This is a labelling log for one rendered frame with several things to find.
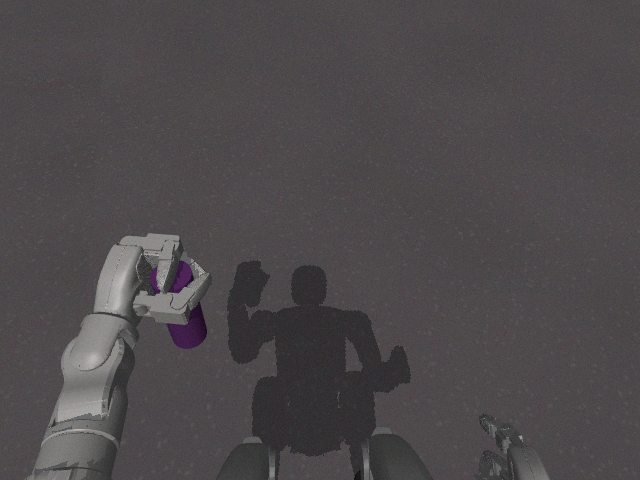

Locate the left robot hand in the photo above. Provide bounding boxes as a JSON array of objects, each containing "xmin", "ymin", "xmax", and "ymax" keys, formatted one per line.
[{"xmin": 93, "ymin": 233, "xmax": 212, "ymax": 328}]

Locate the can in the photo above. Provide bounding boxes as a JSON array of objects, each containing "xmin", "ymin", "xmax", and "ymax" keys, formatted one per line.
[{"xmin": 150, "ymin": 260, "xmax": 207, "ymax": 349}]

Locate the left robot arm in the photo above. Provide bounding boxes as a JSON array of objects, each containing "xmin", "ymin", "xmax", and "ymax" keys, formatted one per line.
[{"xmin": 24, "ymin": 312, "xmax": 139, "ymax": 480}]

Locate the right robot hand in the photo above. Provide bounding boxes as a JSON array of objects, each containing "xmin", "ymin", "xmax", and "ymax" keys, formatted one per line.
[{"xmin": 474, "ymin": 414, "xmax": 550, "ymax": 480}]

